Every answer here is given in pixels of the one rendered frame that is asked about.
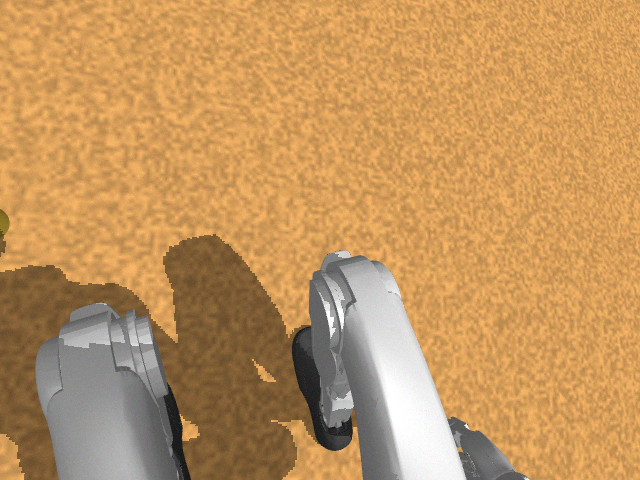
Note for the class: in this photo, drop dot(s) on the right robot hand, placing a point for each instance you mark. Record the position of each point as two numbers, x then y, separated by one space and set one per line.
481 460

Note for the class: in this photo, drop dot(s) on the tin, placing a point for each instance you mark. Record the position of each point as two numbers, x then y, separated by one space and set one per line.
4 223

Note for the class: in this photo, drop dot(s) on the left robot foot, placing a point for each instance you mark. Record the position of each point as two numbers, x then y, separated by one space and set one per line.
177 428

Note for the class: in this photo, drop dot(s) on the right robot foot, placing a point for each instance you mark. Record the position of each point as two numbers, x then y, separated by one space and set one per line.
308 378

